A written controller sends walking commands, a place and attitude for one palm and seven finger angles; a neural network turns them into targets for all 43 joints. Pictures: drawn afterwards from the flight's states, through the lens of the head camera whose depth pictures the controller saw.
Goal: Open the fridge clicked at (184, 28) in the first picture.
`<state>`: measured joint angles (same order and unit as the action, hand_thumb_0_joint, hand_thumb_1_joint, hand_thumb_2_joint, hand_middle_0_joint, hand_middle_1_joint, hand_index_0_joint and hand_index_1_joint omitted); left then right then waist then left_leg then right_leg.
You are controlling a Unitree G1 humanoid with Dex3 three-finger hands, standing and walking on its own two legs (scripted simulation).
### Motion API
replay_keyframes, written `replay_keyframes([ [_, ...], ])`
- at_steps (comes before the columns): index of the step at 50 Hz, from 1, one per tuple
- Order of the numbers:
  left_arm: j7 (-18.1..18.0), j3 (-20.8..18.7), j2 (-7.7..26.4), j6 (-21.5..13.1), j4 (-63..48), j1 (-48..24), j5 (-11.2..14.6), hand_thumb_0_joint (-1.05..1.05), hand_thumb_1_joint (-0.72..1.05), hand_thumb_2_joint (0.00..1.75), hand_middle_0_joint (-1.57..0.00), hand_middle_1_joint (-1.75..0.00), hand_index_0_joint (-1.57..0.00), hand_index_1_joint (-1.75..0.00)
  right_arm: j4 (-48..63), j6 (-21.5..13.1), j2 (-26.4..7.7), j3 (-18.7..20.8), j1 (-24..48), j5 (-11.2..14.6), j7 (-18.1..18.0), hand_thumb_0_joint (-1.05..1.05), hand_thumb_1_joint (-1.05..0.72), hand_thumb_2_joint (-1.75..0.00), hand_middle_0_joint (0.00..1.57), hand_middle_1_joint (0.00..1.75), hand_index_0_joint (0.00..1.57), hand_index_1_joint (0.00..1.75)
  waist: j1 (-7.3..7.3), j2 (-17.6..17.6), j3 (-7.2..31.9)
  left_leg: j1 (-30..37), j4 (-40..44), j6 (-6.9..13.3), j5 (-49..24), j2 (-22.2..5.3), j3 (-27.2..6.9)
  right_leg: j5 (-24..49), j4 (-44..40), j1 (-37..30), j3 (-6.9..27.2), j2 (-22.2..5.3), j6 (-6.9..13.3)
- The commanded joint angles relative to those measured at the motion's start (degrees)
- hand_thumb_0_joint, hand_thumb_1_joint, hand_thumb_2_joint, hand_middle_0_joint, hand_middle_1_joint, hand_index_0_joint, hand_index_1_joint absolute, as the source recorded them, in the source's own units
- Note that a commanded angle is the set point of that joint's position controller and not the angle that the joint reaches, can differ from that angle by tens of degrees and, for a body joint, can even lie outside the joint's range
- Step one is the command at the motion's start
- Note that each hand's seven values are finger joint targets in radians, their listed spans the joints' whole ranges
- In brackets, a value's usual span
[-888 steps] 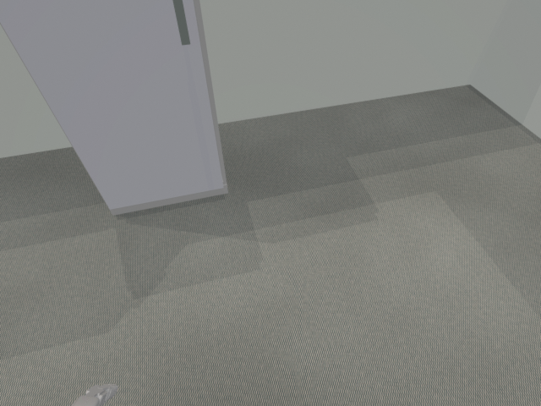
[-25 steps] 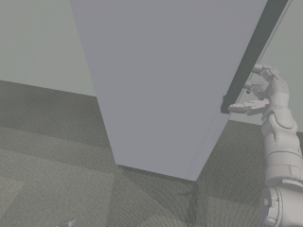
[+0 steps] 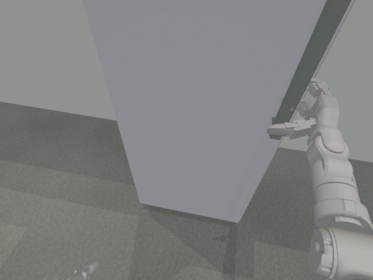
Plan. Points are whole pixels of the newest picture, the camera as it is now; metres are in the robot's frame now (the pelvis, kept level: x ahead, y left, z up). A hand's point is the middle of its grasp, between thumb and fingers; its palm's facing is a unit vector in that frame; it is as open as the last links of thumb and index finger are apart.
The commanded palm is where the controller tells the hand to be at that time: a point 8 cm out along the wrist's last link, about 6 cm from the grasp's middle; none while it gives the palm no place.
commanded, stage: slide the fingers in behind the handle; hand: right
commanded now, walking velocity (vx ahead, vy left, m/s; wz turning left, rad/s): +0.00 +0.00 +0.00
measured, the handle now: (297, 77) +0.50 -0.18 +0.21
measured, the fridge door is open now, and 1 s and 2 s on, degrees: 0 0 0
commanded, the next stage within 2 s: grip the handle and tug to test in 0.94 s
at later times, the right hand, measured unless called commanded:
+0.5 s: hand (284, 111) +0.44 -0.15 +0.16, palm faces +0.09 +1.00 +0.02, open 14.1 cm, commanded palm +0.42 -0.20 +0.16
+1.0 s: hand (281, 108) +0.45 -0.15 +0.16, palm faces +0.09 +1.00 +0.02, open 14.0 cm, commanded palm +0.41 -0.20 +0.16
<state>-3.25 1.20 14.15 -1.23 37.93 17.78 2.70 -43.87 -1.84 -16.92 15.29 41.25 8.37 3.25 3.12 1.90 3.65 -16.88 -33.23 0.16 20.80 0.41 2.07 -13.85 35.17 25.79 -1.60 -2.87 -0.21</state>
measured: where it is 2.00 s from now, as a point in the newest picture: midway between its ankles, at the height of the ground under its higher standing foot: outside the picture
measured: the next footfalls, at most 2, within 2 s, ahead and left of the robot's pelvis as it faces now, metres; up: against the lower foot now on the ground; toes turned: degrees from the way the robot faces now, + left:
none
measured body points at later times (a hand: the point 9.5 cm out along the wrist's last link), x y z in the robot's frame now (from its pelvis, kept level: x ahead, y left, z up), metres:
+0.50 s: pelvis +0.00 +0.00 +0.00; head +0.01 +0.01 +0.45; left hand +0.10 +0.26 -0.11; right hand +0.43 -0.21 +0.17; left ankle -0.04 +0.12 -0.73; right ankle +0.04 -0.12 -0.73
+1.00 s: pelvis +0.01 +0.00 +0.00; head +0.02 +0.01 +0.45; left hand +0.08 +0.26 -0.12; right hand +0.44 -0.20 +0.16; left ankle -0.04 +0.12 -0.73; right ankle +0.04 -0.12 -0.73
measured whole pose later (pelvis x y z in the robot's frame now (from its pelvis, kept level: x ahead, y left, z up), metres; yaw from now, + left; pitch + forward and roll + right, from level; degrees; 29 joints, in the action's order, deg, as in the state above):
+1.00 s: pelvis +0.01 +0.00 +0.00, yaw +1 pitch +5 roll +1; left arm -2.6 0.0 14.3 -0.7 39.2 19.7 2.6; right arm -41.2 -2.3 -14.7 14.1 39.5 8.1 1.1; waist 3.2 2.0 3.9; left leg -16.4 -32.8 0.2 21.1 0.5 1.4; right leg -14.5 34.9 25.2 -2.2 -3.0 -0.2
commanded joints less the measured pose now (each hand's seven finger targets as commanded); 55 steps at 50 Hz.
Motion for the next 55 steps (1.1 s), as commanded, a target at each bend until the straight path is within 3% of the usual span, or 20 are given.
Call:
replay_keyframes([
  [1,-0.58,-3.32,7.96,-1.99,-6.78,-0.42,0.18,0.00,0.90,0.90,-0.20,-0.30,-0.20,-0.30,14.50,-3.87,-13.04,2.66,26.24,0.86,-0.06,0.00,0.50,-0.30,0.30,1.20,0.30,1.20,-0.31,-1.17,17.71,-1.74,4.66,0.36,-21.70,1.47,-0.19,12.98,-2.23,-16.90,1.11,2.02,2.44],
  [2,-0.57,-3.43,8.25,-1.93,-6.81,-0.15,0.12,0.00,0.90,0.90,-0.20,-0.30,-0.20,-0.30,14.46,-3.89,-13.96,3.30,24.77,0.87,0.03,0.00,0.50,-0.30,0.30,1.20,0.30,1.20,-0.47,-2.67,17.85,-0.81,4.80,0.22,-22.37,1.56,-0.42,13.17,-1.94,-16.29,0.90,2.07,2.71],
  [6,-0.56,-3.59,7.77,-1.96,-6.79,-0.62,0.44,0.00,0.90,0.90,-0.20,-0.30,-0.20,-0.30,16.86,-3.69,-11.76,1.54,25.43,1.14,0.59,0.00,0.50,-0.30,0.30,1.20,0.30,1.20,-0.42,1.10,17.68,-1.97,4.94,0.48,-22.32,1.58,-0.31,13.55,-2.09,-18.07,0.82,2.15,2.48],
  [7,-0.57,-3.60,8.01,-1.96,-6.83,-0.39,0.33,0.00,0.90,0.90,-0.20,-0.30,-0.20,-0.30,16.66,-3.62,-11.91,1.63,24.01,1.33,0.57,0.00,0.50,-0.30,0.30,1.20,0.30,1.20,-0.21,-1.74,17.44,-1.11,5.15,0.28,-22.55,1.70,-0.28,13.45,-2.02,-17.29,0.90,2.15,2.75],
  [10,-0.56,-3.57,7.79,-2.06,-6.68,-1.03,0.65,0.00,0.90,0.90,-0.20,-0.30,-0.20,-0.30,16.86,-2.77,-9.53,-0.14,24.03,1.90,0.73,0.00,0.50,-0.30,0.30,1.20,0.30,1.20,-0.05,-0.38,15.77,-2.26,5.48,0.25,-21.75,1.60,-0.17,12.28,-2.51,-17.20,0.77,2.22,2.55],
  [12,-0.73,-3.64,8.13,-1.99,-6.36,-0.49,0.38,0.00,0.90,0.90,-0.20,-0.30,-0.20,-0.30,16.36,-2.47,-11.18,1.27,23.82,1.82,0.21,0.00,0.50,-0.30,0.30,1.20,0.30,1.20,-0.04,-3.41,15.61,-1.53,5.73,0.05,-21.47,1.62,-0.22,11.98,-2.39,-16.30,0.83,2.24,2.85],
  [16,-0.60,-3.43,7.60,-2.03,-6.35,-1.18,0.47,0.00,0.90,0.90,-0.20,-0.30,-0.20,-0.30,16.24,-2.19,-8.52,-1.13,24.99,1.19,-0.08,0.00,0.50,-0.30,0.30,1.20,0.30,1.20,0.15,0.17,15.18,-3.18,5.70,0.28,-19.92,1.48,-0.12,11.20,-2.74,-17.29,0.91,2.27,2.52],
  [17,-0.66,-3.55,7.94,-2.00,-6.08,-0.68,0.41,0.00,0.90,0.90,-0.20,-0.30,-0.20,-0.30,15.44,-2.36,-9.67,-0.26,25.05,1.23,-0.34,0.00,0.50,-0.30,0.30,1.20,0.30,1.20,0.69,-2.78,14.69,-3.05,6.02,0.08,-19.33,1.60,-0.10,10.68,-2.44,-16.69,1.02,2.12,2.78],
  [20,-0.68,-3.42,7.67,-2.07,-5.99,-1.14,0.47,0.00,0.90,0.90,-0.20,-0.30,-0.20,-0.30,15.45,-2.68,-8.48,-1.70,29.12,0.90,-0.69,0.00,0.50,-0.30,0.30,1.20,0.30,1.20,0.95,0.44,15.11,-4.57,5.83,0.31,-17.93,1.42,-0.23,9.80,-2.60,-17.54,1.29,2.26,2.49],
  [22,-0.63,-3.52,7.94,-2.26,-5.84,-0.47,0.22,0.00,0.90,0.90,-0.20,-0.30,-0.20,-0.30,14.97,-3.27,-9.20,-0.57,28.64,1.04,-1.27,0.00,0.50,-0.30,0.30,1.20,0.30,1.20,0.64,-1.93,16.84,-3.90,5.60,0.35,-17.90,1.67,-0.03,10.53,-2.25,-17.98,1.74,2.09,2.53],
  [24,-0.50,-3.27,7.38,-2.43,-5.72,-1.10,0.32,0.00,0.90,0.90,-0.20,-0.30,-0.20,-0.30,14.41,-3.51,-5.75,-3.66,31.30,0.75,-1.74,0.00,0.50,-0.30,0.30,1.20,0.30,1.20,1.59,0.11,15.60,-5.55,5.40,0.37,-17.24,1.50,0.09,9.96,-2.35,-18.44,1.82,2.08,2.28],
  [27,-0.37,-3.34,8.04,-2.31,-5.12,0.00,-0.25,0.00,0.90,0.90,-0.20,-0.30,-0.20,-0.30,11.29,-4.01,-10.24,0.63,29.88,0.02,-3.08,0.00,0.50,-0.30,0.30,1.20,0.30,1.20,0.53,-2.04,16.76,-4.65,5.06,0.42,-17.43,1.68,0.07,10.70,-2.14,-17.55,2.11,1.99,2.35],
  [33,-0.27,-3.46,7.74,-2.33,-5.21,0.36,-0.19,0.00,0.90,0.90,-0.20,-0.30,-0.20,-0.30,10.06,-5.39,-8.15,-1.46,33.07,-0.40,-2.67,0.00,0.50,-0.30,0.30,1.20,0.30,1.20,1.29,-1.48,17.96,-5.00,4.47,0.39,-18.14,1.52,-0.01,10.99,-1.81,-17.87,1.93,1.87,2.26],
  [35,-0.14,-3.51,7.67,-2.39,-5.13,0.51,-0.15,0.00,0.90,0.90,-0.20,-0.30,-0.20,-0.30,9.60,-5.53,-8.31,-0.85,31.82,-0.13,-2.57,0.00,0.50,-0.30,0.30,1.20,0.30,1.20,0.79,0.11,18.54,-4.85,4.28,0.52,-18.91,1.58,-0.06,11.82,-1.66,-18.29,1.71,1.90,2.08],
  [38,-0.05,-3.69,8.01,-2.30,-5.33,1.02,-0.28,0.00,0.90,0.90,-0.20,-0.30,-0.20,-0.30,10.25,-5.76,-11.09,1.71,30.56,-0.15,-2.59,0.00,0.50,-0.30,0.30,1.20,0.30,1.20,0.28,-2.03,19.53,-2.76,4.10,0.30,-21.11,1.57,-0.27,12.95,-1.60,-16.91,1.31,1.99,2.44],
  [46,0.32,-3.90,7.64,-2.18,-5.93,0.28,0.09,0.00,0.90,0.90,-0.20,-0.30,-0.20,-0.30,16.16,-4.42,-7.68,-0.91,27.02,0.51,-1.91,0.00,0.50,-0.30,0.30,1.20,0.30,1.20,0.01,-0.17,17.95,-2.86,4.37,0.52,-22.74,2.03,0.23,14.93,-1.84,-18.63,1.14,1.92,2.31],
  [47,0.23,-4.04,7.90,-2.12,-6.05,0.54,-0.06,0.00,0.90,0.90,-0.20,-0.30,-0.20,-0.30,16.05,-4.06,-9.17,0.67,24.79,0.44,-2.26,0.00,0.50,-0.30,0.30,1.20,0.30,1.20,-0.38,-3.02,18.34,-1.67,4.43,0.43,-23.00,2.13,0.35,15.19,-1.77,-18.00,1.21,1.82,2.55],
  [50,0.22,-3.81,7.26,-2.12,-6.54,-0.86,0.19,0.00,0.90,0.90,-0.20,-0.30,-0.20,-0.30,19.10,-3.14,-6.04,-2.05,25.22,0.20,-2.59,0.00,0.50,-0.30,0.30,1.20,0.30,1.20,-0.24,1.24,18.04,-2.52,4.54,0.53,-22.88,1.89,0.23,15.11,-2.12,-19.24,0.83,1.97,2.33],
  [52,0.01,-3.73,7.74,-1.86,-6.03,-0.33,-0.12,0.00,0.90,0.90,-0.20,-0.30,-0.20,-0.30,18.04,-2.79,-8.29,-0.43,25.36,0.04,-3.23,0.00,0.50,-0.30,0.30,1.20,0.30,1.20,0.05,-2.45,16.25,-2.32,5.03,0.36,-21.83,2.01,0.35,14.02,-2.26,-17.81,1.19,1.89,2.55],
  [55,-0.25,-3.62,7.41,-1.71,-6.31,-1.26,-0.01,0.00,0.90,0.90,-0.20,-0.30,-0.20,-0.30,18.56,-2.34,-8.08,-0.47,25.18,-0.03,-3.17,0.00,0.36,-0.36,0.32,1.22,0.32,1.22,-0.26,-0.70,17.52,-1.70,4.97,0.45,-22.18,1.70,0.07,13.94,-2.53,-18.45,0.84,2.07,2.39],
])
